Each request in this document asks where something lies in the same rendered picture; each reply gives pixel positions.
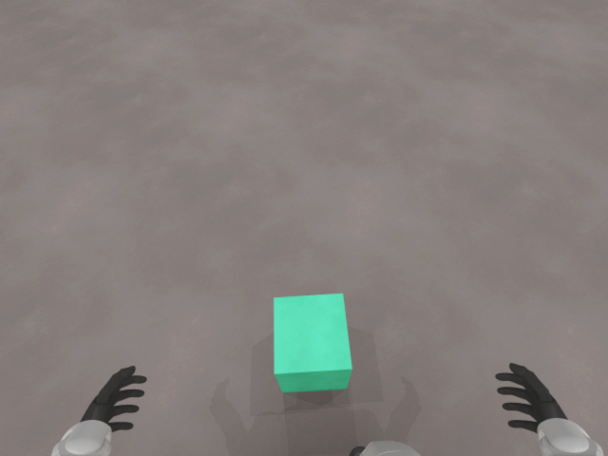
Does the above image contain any carton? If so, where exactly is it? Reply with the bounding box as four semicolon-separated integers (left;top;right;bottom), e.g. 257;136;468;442
274;294;352;393

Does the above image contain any right robot forearm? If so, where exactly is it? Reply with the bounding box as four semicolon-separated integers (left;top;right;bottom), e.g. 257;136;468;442
537;418;604;456

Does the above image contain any left robot hand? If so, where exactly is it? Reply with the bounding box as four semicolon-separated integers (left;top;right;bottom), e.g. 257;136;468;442
80;366;147;432

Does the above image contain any left robot forearm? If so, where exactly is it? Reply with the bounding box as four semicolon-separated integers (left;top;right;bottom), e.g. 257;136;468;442
51;420;112;456

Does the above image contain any right robot hand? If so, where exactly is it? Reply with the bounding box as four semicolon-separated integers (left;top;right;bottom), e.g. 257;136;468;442
495;363;568;433

